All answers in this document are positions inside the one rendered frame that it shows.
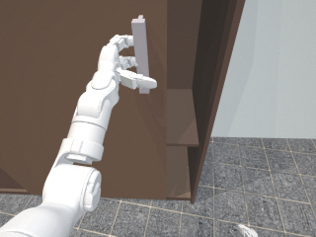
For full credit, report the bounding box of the robot left upper arm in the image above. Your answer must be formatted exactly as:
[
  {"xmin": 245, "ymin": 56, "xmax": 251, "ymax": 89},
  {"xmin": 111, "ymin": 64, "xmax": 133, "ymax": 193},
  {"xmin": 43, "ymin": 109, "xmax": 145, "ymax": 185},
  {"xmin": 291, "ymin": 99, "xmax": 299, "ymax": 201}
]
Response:
[{"xmin": 0, "ymin": 163, "xmax": 102, "ymax": 237}]

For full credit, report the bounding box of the left robot hand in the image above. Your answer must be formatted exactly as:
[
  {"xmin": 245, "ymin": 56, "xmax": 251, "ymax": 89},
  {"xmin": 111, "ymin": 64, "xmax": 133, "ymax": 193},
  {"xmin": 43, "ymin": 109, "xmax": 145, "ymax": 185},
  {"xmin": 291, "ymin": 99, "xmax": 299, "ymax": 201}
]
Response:
[{"xmin": 98, "ymin": 35, "xmax": 157, "ymax": 90}]

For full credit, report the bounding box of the handle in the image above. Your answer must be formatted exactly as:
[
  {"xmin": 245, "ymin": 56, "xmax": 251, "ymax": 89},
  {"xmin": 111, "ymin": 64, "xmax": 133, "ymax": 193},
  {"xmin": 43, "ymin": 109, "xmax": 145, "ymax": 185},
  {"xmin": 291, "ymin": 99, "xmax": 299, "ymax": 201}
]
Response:
[{"xmin": 131, "ymin": 15, "xmax": 150, "ymax": 94}]

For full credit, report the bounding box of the wardrobe door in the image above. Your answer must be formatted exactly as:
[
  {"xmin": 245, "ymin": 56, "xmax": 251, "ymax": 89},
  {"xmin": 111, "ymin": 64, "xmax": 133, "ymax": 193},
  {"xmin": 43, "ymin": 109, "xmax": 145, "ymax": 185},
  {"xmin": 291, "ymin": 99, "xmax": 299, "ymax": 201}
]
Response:
[
  {"xmin": 0, "ymin": 168, "xmax": 24, "ymax": 190},
  {"xmin": 0, "ymin": 0, "xmax": 168, "ymax": 200}
]

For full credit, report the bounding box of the left robot forearm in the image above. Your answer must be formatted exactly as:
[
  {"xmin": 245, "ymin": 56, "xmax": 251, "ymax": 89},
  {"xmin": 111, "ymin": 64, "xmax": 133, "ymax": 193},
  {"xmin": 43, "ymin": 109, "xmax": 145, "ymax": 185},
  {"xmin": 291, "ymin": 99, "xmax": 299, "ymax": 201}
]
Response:
[{"xmin": 42, "ymin": 69, "xmax": 119, "ymax": 201}]

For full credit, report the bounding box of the right robot hand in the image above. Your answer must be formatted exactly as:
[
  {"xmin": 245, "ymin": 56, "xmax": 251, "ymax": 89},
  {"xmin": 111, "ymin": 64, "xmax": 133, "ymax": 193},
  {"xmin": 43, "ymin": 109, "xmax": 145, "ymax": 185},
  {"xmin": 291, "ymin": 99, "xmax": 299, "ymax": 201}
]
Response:
[{"xmin": 237, "ymin": 224, "xmax": 258, "ymax": 237}]

